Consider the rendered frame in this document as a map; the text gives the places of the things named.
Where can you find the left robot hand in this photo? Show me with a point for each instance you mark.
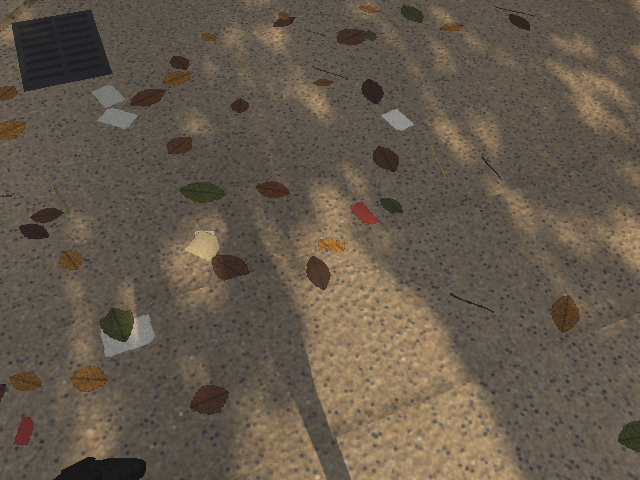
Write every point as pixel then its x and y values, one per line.
pixel 106 469

